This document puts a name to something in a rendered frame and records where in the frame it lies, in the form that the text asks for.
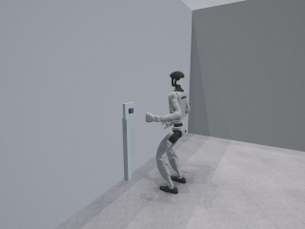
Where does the robot left foot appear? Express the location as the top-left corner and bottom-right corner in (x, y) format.
(159, 185), (178, 195)

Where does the right robot hand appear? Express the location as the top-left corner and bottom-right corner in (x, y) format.
(161, 121), (174, 129)

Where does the robot right thigh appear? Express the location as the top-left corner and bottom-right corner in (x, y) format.
(166, 130), (187, 157)

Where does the robot right upper arm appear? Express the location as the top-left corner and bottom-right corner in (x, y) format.
(184, 91), (191, 114)

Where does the left robot hand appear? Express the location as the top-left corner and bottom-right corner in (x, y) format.
(145, 113), (154, 123)

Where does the robot left upper arm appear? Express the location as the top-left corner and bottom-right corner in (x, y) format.
(168, 92), (182, 119)

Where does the left robot forearm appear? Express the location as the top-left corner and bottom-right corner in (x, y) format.
(152, 112), (180, 123)

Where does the panel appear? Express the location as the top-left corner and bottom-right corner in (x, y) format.
(122, 102), (135, 181)

